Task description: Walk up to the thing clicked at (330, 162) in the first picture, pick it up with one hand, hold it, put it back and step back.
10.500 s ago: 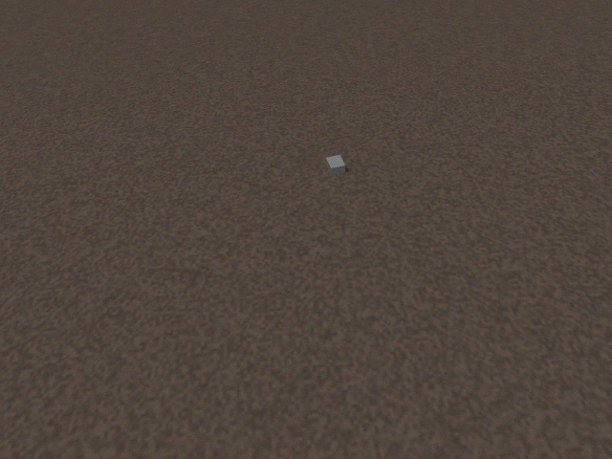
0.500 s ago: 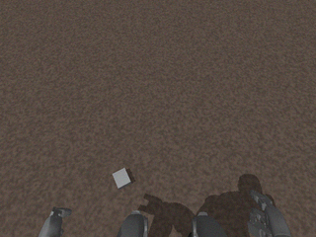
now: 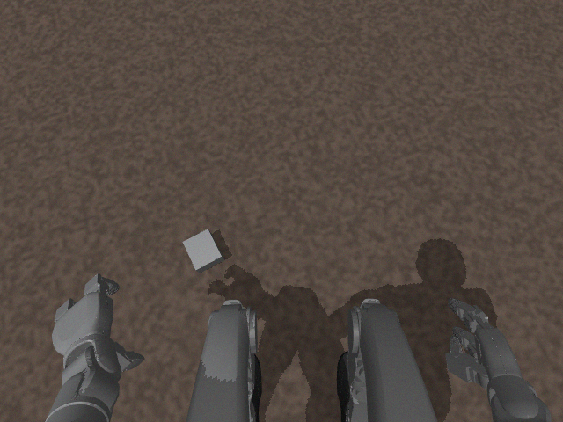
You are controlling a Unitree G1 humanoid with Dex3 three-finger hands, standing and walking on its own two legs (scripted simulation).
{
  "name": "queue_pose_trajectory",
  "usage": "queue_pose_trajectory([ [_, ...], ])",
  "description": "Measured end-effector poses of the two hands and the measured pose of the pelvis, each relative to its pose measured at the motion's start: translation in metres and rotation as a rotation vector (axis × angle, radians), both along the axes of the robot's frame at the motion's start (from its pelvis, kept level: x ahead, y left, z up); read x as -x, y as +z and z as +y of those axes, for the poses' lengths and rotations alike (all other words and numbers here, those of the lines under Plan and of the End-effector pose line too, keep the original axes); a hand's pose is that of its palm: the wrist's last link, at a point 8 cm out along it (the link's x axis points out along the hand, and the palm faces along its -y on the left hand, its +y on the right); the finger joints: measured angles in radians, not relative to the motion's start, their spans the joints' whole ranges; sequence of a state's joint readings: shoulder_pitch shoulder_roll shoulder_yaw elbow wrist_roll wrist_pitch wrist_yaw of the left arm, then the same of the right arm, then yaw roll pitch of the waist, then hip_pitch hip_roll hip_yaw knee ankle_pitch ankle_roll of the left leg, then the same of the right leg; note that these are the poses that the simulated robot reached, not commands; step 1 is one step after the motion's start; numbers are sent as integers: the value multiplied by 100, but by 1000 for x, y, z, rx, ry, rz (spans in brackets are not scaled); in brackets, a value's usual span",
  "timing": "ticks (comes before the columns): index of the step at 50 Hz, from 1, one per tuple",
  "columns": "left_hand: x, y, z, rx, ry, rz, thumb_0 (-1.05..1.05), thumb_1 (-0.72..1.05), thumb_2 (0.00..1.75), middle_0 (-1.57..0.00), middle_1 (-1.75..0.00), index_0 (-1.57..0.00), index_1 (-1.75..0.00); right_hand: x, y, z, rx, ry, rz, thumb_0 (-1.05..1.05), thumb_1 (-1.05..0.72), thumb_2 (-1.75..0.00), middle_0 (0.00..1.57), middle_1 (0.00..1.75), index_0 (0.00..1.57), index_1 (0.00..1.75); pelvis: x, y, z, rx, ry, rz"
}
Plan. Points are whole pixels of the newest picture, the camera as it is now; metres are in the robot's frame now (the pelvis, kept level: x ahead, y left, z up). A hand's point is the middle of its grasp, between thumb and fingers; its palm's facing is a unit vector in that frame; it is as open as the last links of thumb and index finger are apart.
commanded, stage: rise first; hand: left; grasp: from above
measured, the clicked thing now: (203, 251) +0.45 +0.25 -0.51
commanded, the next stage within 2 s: none
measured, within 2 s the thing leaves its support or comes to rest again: neither
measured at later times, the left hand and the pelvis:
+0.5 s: hand (147, 286) +0.33 +0.31 -0.30, palm faces -0.34 -0.21 -0.92, open 12.8 cm; pelvis -0.04 +0.00 -0.13, yaw -3 degrees
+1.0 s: hand (168, 270) +0.37 +0.29 -0.36, palm faces -0.37 -0.24 -0.90, open 13.4 cm; pelvis -0.04 +0.00 -0.19, yaw -4 degrees
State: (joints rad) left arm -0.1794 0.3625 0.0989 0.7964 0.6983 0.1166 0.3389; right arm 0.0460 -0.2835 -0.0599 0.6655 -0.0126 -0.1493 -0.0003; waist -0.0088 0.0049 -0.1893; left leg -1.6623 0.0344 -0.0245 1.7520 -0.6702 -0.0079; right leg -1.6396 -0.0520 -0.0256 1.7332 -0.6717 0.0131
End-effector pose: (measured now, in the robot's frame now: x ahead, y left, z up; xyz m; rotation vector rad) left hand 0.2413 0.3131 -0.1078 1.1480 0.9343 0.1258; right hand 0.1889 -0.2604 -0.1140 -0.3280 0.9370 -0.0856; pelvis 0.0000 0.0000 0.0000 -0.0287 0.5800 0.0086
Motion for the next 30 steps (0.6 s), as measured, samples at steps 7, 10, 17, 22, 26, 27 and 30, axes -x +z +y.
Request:
queue_pose_trajectory([
  [7, -34, -53, 1, -129, -122, -58, 0, -39, 88, -22, -96, -23, -95, 44, -79, -5, -11, 2, 127, 1, -91, -90, 21, 30, 21, 30, 23, -61, -6, 4, -12, 26],
  [10, -50, -68, 2, -173, -157, -91, 0, -37, 87, -23, -96, -24, -95, 65, -104, -5, -13, -7, 171, 1, -91, -90, 21, 30, 21, 30, 31, -83, -7, 8, -18, 21],
  [17, -75, -96, 2, -226, -206, -107, 0, -32, 85, -24, -96, -26, -94, 110, -135, -2, -13, -44, 250, 1, -90, -90, 21, 30, 21, 30, 43, -114, -4, 20, -26, 10],
  [22, -84, -117, -2, -217, -200, -96, 0, -30, 84, -23, -96, -26, -94, 134, -142, -1, -5, -60, 291, 1, -89, -89, 21, 30, 21, 29, 44, -127, 1, 32, -29, 15],
  [26, -91, -134, -6, -194, -171, -92, 0, -32, 85, -22, -97, -25, -94, 147, -143, -2, 6, -64, 315, 1, -89, -89, 21, 30, 21, 29, 44, -135, 4, 42, -30, 19],
  [27, -93, -138, -7, -187, -160, -93, 0, -33, 85, -22, -97, -25, -94, 150, -144, -3, 9, -65, 320, 1, -89, -89, 21, 30, 21, 29, 44, -137, 4, 44, -30, 20],
  [30, -101, -149, -8, -170, -133, -91, 0, -35, 86, -21, -97, -24, -95, 158, -145, -4, 16, -65, 335, 1, -89, -89, 21, 30, 21, 29, 44, -144, 6, 50, -30, 23],
])
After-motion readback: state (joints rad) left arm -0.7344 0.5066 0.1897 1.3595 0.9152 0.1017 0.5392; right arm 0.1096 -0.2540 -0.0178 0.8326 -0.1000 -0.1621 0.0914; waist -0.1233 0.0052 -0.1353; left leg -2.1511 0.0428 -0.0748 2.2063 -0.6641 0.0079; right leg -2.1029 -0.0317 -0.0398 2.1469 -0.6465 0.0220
